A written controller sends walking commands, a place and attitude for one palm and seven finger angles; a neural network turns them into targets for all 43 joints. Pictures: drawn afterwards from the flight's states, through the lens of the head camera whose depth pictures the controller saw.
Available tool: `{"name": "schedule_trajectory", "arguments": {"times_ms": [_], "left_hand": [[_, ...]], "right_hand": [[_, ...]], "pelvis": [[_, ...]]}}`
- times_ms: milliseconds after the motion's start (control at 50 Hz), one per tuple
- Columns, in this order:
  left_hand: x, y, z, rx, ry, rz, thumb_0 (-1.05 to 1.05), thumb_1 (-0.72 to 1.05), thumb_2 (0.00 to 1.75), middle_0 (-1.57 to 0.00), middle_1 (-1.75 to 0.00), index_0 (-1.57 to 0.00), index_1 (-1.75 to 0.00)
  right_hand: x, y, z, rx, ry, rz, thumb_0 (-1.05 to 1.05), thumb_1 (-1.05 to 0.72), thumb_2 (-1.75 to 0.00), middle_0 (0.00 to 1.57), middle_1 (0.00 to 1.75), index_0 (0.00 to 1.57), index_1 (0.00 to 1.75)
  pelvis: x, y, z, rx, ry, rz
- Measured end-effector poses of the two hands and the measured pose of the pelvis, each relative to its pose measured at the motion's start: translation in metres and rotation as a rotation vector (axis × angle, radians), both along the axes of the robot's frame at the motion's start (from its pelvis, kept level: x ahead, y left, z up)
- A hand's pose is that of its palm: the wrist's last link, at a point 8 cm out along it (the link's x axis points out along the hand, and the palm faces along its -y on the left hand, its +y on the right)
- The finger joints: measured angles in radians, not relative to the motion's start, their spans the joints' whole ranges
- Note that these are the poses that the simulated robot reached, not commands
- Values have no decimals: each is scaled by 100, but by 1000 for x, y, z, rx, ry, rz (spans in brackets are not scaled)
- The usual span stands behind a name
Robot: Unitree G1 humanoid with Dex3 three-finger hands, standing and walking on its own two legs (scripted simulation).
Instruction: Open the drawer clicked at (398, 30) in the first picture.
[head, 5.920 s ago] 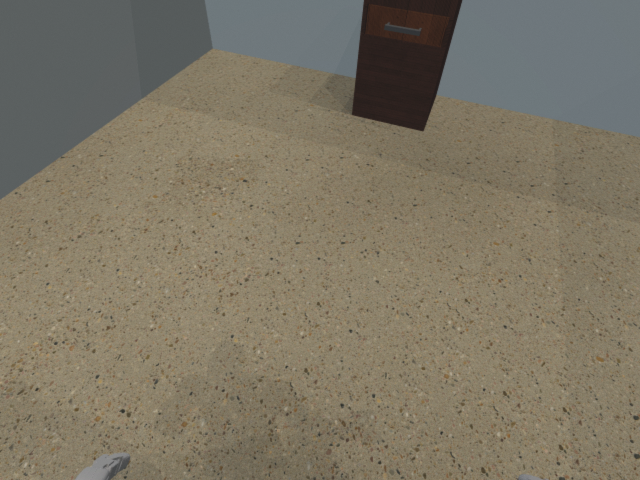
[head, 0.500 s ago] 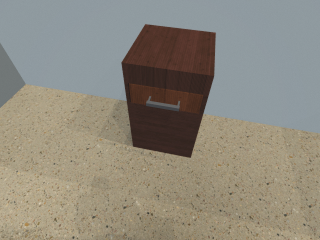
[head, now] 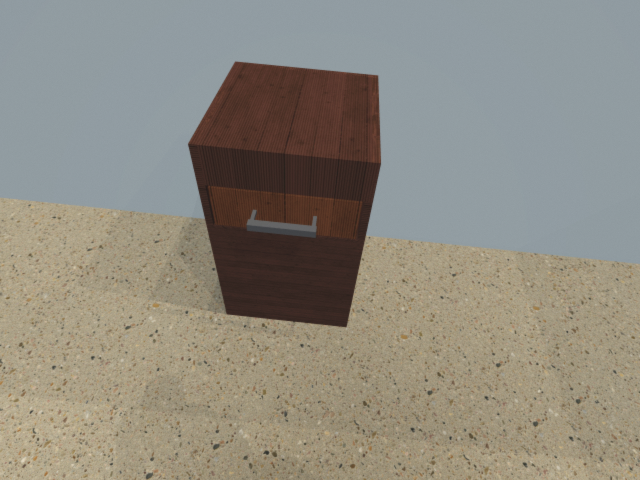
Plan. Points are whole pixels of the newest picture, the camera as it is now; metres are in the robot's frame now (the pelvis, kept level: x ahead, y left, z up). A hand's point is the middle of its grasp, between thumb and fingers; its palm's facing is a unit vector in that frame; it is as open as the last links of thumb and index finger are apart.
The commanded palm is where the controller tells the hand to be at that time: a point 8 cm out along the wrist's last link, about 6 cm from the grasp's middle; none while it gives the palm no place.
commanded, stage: take the last steps up to it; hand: left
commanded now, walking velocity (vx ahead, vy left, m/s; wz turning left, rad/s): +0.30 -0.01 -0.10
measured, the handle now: (283, 222) +0.74 +0.13 -0.23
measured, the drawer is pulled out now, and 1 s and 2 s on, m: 0.00 0.00 0.00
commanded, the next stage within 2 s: come to a stop and stand still in 0.52 s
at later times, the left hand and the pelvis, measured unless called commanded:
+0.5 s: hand (246, 430) +0.22 +0.12 -0.16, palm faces +0.04 -0.97 -0.22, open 7.2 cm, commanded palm none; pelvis +0.15 -0.06 +0.00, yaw -1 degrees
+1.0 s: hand (247, 430) +0.23 +0.12 -0.17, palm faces +0.02 -0.98 -0.21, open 7.4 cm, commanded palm none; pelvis +0.21 -0.05 +0.00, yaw -3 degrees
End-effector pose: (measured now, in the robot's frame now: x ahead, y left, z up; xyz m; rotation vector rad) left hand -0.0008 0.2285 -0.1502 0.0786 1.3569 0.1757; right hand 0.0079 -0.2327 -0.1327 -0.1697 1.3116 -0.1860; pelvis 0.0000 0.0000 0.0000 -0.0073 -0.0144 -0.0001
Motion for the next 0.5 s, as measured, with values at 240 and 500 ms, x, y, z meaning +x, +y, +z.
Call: {"name": "schedule_trajectory", "arguments": {"times_ms": [240, 500], "left_hand": [[101, -5, 19, 23, -28, -91, 1, 92, 89, -20, -30, -19, -30], [215, -59, 24, 77, -162, -68, -1, 94, 89, -20, -30, -20, -30]], "right_hand": [[-26, 22, 3, 81, 194, -102, 1, -91, -90, 20, 29, 20, 30], [89, -43, -18, 93, 186, -82, 1, -91, -90, 20, 29, 20, 30]], "pelvis": [[60, -9, 10, 21, 16, -30], [148, -60, 1, 14, -1, -10]]}}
